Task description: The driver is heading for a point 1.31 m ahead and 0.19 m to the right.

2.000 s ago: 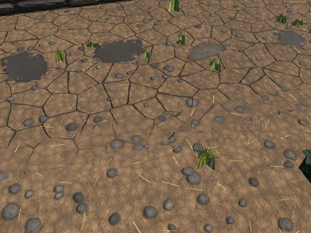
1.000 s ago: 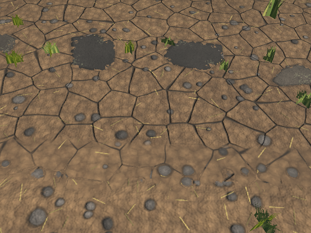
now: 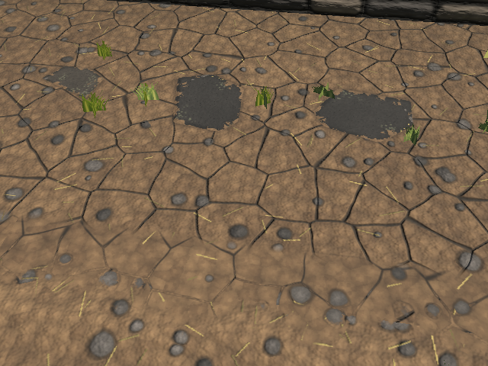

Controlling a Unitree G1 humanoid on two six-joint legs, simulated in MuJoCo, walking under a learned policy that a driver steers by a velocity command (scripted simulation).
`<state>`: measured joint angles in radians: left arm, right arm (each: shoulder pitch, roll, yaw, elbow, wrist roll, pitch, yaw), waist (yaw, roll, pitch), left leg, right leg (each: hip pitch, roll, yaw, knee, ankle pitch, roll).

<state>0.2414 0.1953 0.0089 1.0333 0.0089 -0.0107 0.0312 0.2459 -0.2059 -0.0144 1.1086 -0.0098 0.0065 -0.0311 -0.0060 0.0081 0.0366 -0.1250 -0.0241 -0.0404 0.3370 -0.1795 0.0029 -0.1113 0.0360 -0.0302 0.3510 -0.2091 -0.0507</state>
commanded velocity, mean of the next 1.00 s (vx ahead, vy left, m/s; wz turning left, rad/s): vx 0.25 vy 0.00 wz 0.00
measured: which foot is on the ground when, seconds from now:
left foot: down 0.00-0.34, up 0.36-0.62, down 0.64-1.00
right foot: down 0.00-0.64, up 0.66-1.00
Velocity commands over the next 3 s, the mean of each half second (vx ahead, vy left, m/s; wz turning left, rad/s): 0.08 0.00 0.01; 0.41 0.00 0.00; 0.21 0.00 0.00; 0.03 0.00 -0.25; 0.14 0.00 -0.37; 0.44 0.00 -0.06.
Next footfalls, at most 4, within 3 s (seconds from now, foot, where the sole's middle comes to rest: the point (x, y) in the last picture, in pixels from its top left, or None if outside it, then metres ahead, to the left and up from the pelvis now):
0.64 left None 0.14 0.13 -0.78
1.12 right None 0.49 -0.03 -0.78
1.54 left None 0.51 0.16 -0.78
2.74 left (231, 307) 0.70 0.08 -0.78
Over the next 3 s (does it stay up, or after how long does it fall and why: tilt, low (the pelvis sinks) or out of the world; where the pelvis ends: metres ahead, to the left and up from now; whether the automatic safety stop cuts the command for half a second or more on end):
stays up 0.70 0.00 0.00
